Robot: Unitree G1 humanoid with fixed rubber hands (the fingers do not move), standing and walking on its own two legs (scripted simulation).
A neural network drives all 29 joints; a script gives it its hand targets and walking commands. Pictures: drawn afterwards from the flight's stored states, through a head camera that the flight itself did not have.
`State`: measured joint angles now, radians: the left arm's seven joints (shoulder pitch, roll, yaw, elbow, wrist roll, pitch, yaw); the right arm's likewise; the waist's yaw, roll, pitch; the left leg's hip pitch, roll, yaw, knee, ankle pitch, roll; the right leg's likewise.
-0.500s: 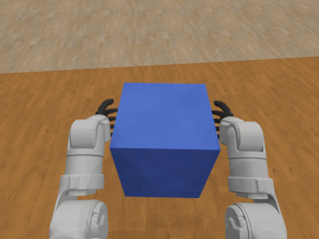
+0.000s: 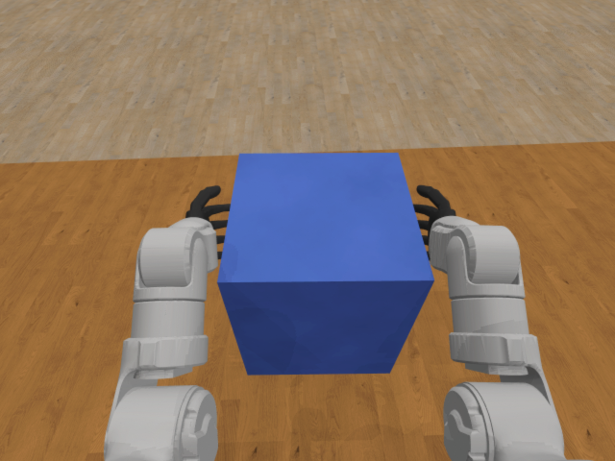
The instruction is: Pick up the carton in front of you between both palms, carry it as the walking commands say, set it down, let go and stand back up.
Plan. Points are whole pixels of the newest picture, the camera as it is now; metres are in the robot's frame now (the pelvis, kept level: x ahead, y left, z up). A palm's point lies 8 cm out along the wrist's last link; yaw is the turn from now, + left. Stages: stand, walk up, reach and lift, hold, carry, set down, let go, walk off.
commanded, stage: carry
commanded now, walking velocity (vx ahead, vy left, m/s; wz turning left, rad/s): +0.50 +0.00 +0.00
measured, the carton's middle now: (318, 269) +0.37 +0.01 +0.05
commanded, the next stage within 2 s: none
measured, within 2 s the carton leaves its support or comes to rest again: neither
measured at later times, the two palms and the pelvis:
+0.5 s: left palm (223, 126) +0.67 +0.19 +0.08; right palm (383, 128) +0.66 -0.11 +0.08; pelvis +0.31 +0.04 -0.03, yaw -1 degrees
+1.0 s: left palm (257, 59) +0.97 +0.16 +0.07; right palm (379, 61) +0.97 -0.14 +0.06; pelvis +0.61 +0.01 -0.07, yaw +0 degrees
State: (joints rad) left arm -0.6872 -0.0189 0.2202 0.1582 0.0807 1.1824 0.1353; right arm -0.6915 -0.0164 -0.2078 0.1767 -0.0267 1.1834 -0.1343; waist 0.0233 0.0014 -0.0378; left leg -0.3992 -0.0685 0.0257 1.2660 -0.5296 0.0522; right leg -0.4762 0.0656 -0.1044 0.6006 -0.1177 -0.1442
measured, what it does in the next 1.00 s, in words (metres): goes down: left foot 0.03 m lower, then right foot 0.03 m lower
